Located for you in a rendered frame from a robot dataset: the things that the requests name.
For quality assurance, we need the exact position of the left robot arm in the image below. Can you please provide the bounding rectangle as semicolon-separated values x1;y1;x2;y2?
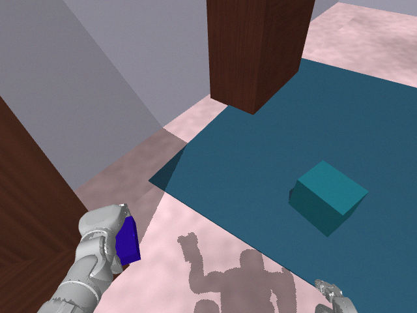
37;228;116;313

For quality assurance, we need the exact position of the left robot hand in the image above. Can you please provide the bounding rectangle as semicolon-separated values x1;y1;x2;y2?
78;203;131;274

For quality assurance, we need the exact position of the right robot hand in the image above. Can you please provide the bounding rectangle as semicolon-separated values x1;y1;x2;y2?
315;279;358;313

